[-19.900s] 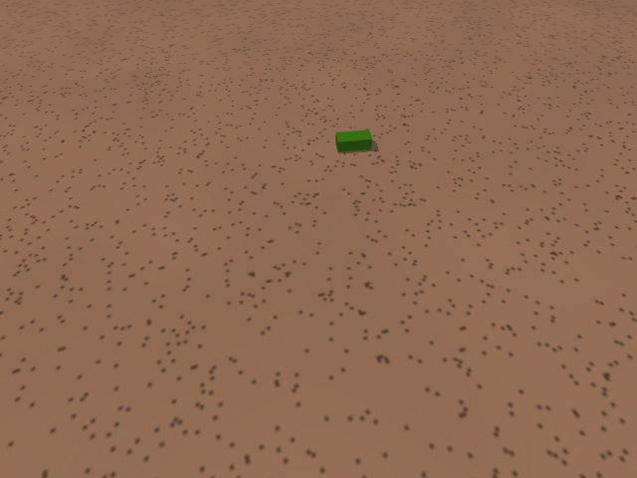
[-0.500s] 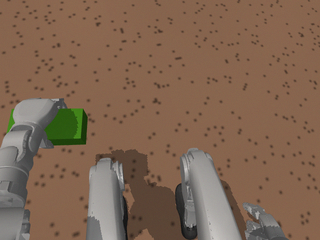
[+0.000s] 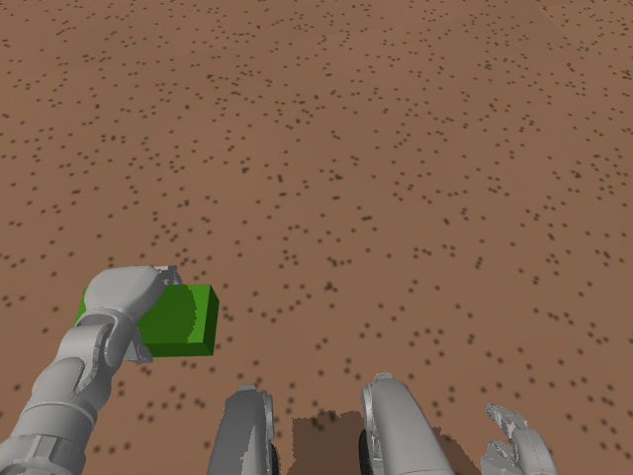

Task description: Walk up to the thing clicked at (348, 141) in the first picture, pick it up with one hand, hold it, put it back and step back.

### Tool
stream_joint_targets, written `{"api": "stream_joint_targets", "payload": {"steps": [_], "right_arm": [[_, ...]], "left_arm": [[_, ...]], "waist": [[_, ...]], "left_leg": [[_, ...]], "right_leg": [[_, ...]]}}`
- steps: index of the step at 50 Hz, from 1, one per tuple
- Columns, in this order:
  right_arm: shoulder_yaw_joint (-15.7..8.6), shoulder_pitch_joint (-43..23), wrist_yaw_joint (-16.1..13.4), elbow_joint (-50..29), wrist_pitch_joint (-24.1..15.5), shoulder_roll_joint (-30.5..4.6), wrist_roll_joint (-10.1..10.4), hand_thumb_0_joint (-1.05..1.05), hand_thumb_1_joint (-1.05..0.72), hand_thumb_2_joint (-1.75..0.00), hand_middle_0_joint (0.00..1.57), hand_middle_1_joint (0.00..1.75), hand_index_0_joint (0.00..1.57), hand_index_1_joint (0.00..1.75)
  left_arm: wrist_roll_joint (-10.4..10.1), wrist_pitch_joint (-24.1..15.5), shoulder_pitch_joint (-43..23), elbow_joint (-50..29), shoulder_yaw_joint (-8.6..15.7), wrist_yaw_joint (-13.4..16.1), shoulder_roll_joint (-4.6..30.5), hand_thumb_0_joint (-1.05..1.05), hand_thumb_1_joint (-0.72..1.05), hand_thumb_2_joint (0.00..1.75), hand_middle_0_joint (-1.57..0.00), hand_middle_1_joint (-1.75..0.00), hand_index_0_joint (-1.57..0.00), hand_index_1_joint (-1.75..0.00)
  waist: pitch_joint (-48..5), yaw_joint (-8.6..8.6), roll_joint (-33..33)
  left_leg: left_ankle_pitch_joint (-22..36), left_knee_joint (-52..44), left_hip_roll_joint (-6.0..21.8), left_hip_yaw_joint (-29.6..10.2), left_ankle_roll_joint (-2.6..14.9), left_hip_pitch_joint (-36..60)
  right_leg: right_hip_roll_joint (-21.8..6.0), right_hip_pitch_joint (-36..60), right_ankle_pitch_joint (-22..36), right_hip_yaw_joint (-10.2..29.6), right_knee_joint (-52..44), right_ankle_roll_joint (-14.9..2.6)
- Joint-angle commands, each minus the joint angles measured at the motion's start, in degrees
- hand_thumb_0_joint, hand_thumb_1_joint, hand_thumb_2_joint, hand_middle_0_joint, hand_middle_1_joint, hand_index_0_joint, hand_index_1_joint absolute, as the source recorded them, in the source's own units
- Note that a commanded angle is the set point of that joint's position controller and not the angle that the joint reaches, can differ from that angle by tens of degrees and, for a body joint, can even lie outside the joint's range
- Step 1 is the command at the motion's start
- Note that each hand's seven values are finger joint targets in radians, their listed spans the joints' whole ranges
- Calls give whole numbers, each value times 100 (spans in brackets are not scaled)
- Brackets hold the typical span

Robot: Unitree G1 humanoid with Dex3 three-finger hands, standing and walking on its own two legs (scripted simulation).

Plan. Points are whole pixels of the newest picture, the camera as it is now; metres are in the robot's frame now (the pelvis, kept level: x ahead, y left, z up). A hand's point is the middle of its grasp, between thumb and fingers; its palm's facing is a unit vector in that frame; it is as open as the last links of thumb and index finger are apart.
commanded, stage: lift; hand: left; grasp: from above
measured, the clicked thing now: (150, 321) +0.35 +0.24 -0.10
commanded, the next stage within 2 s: hold in 0.58 s
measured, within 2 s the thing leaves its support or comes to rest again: neither
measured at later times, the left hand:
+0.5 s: hand (126, 278) +0.36 +0.22 +0.04, palm faces -0.45 -0.06 -0.89, open 11.2 cm
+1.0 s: hand (109, 251) +0.36 +0.22 +0.09, palm faces -0.46 -0.04 -0.89, open 11.2 cm
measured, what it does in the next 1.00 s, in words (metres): rises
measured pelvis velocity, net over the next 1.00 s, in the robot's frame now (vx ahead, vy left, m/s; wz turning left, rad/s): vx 0.06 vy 0.00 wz -0.01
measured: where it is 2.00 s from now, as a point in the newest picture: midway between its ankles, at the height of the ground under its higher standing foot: outside the picture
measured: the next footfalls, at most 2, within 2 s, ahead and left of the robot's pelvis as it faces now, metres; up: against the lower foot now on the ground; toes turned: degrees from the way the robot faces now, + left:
none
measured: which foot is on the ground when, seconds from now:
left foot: down 0.00-1.00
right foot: down 0.00-1.00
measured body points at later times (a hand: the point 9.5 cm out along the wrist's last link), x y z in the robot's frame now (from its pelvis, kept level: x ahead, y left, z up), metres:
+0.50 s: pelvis +0.04 +0.00 +0.11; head +0.09 +0.00 +0.55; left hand +0.37 +0.22 +0.09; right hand +0.13 -0.27 -0.01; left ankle +0.07 +0.12 -0.57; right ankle +0.08 -0.14 -0.57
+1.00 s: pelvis +0.06 +0.00 +0.14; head +0.08 -0.01 +0.59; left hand +0.38 +0.22 +0.14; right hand +0.17 -0.26 +0.03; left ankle +0.07 +0.12 -0.57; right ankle +0.08 -0.14 -0.57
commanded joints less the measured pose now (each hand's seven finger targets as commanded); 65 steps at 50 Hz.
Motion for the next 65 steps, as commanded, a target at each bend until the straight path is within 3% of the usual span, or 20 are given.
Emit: {"api": "stream_joint_targets", "payload": {"steps": [1, 3, 9, 13, 19, 34, 41, 46, 47, 48, 51, 55, 57, 59, 62, 65], "right_arm": [[-335, 209, -98, -413, -252, -914, 5, 0, -90, -90, 20, 30, 20, 30], [-367, 265, -104, -373, -278, -908, 7, 0, -90, -90, 20, 30, 20, 30], [-383, 363, -94, -299, -337, -864, 16, 0, -90, -90, 20, 30, 20, 30], [-402, 358, -102, -299, -369, -871, 21, 0, -90, -90, 20, 30, 20, 30], [-411, 373, -79, -272, -363, -854, 24, 0, -90, -90, 20, 30, 20, 30], [-420, 349, -57, -344, -255, -858, 24, 0, -90, -90, 20, 30, 20, 30], [-411, 253, -50, -404, -171, -886, 40, 0, -90, -90, 20, 30, 20, 30], [-412, 145, -42, -500, -133, -881, 69, 0, -90, -90, 20, 30, 20, 30], [-404, 156, -42, -512, -130, -871, 63, 0, -90, -90, 20, 30, 20, 30], [-403, 128, -47, -511, -120, -864, 69, 0, -90, -90, 20, 30, 20, 30], [-415, 83, -60, -551, -102, -890, 75, 0, -90, -90, 20, 30, 20, 30], [-402, -1, -76, -596, -82, -872, 94, 0, -90, -90, 20, 30, 20, 30], [-386, -1, -90, -611, -65, -853, 98, 0, -90, -90, 20, 30, 20, 30], [-400, -45, -96, -623, -57, -872, 97, 0, -90, -90, 20, 30, 20, 30], [-375, -68, -109, -648, -39, -846, 98, 0, -90, -90, 20, 30, 20, 30], [-373, -144, -124, -669, -24, -857, 114, 0, -90, -90, 20, 30, 20, 30]], "left_arm": [[67, 22, -1629, -712, 547, 403, 1126, 0, 57, 97, -94, -81, -93, -82], [139, 33, -1623, -631, 588, 472, 1136, 0, 57, 95, -93, -81, -92, -82], [160, 120, -1678, -324, 274, 539, 803, 0, 52, 97, -91, -83, -90, -84], [98, 148, -1889, -405, 230, 602, 787, 0, 55, 98, -94, -81, -92, -83], [180, 237, -1681, -132, 221, 646, 752, 0, 56, 95, -94, -82, -93, -83], [136, 204, -1742, -271, 44, 439, 564, 0, 59, 100, -93, -90, -95, -88], [230, 162, -1630, -262, 36, 283, 609, 0, 62, 104, -94, -90, -96, -89], [142, 196, -1625, -495, 45, 198, 576, 0, 62, 104, -94, -90, -96, -89], [148, 203, -1599, -507, 20, 174, 536, 0, 62, 104, -94, -90, -95, -89], [149, 211, -1564, -567, 63, 147, 607, 0, 62, 101, -93, -89, -95, -87], [105, 178, -1633, -725, 35, 59, 594, 0, 62, 103, -95, -87, -96, -86], [104, 151, -1558, -778, 127, 18, 674, 0, 63, 102, -95, -88, -96, -86], [111, 159, -1431, -783, 40, -42, 552, 0, 62, 102, -96, -85, -96, -85], [119, 154, -1355, -741, 152, -41, 664, 0, 63, 102, -98, -84, -98, -84], [99, 155, -1556, -960, 93, -69, 621, 0, 65, 102, -98, -87, -99, -86], [47, 148, -1468, -998, 196, -100, 703, 0, 67, 103, -99, -86, -100, -85]], "waist": [[-1748, -45, 425], [-1784, -8, 395], [-1646, -8, 165], [-1540, -4, 135], [-1344, 128, 65], [-1090, 132, 7], [-947, 160, 86], [-832, 246, 43], [-845, 187, 32], [-865, 278, 95], [-910, 215, 70], [-830, 286, 56], [-832, 274, -115], [-785, 325, -125], [-804, 282, -145], [-752, 314, -74]], "left_leg": [[48, -2149, -127, -87, 109, 2147], [273, -2302, -156, -13, 94, 2430], [842, -2775, -248, 151, 91, 3014], [982, -3142, -274, 238, 98, 3446], [1477, -3642, -284, 233, 68, 3971], [2332, -4501, -250, 299, 47, 5121], [2505, -4766, -250, 312, 30, 5398], [2516, -4944, -270, 351, 30, 5499], [2540, -4961, -255, 332, 24, 5524], [2615, -4985, -259, 353, 22, 5567], [2730, -5009, -247, 353, 26, 5665], [2659, -5103, -274, 384, 39, 5677], [2791, -5104, -280, 393, 58, 5730], [2833, -5110, -296, 416, 70, 5702], [2704, -5143, -320, 454, 97, 5735], [2604, -5238, -319, 469, 93, 5817]], "right_leg": [[276, 1485, 164, -25, -1703, -284], [284, 1790, 286, 25, -1981, -299], [316, 2655, 733, 70, -2672, -283], [299, 3081, 891, 118, -3101, -256], [296, 3642, 1366, 131, -3512, -242], [292, 4436, 2060, 100, -4300, -251], [304, 4629, 2142, 79, -4509, -272], [317, 4869, 2168, 92, -4677, -267], [319, 4829, 2169, 84, -4670, -271], [322, 4916, 2231, 89, -4690, -275], [332, 4983, 2321, 88, -4706, -261], [325, 5107, 2264, 109, -4788, -263], [323, 5168, 2420, 127, -4815, -251], [311, 5247, 2459, 130, -4847, -242], [289, 5254, 2416, 176, -4926, -214], [290, 5282, 2284, 174, -4986, -220]]}}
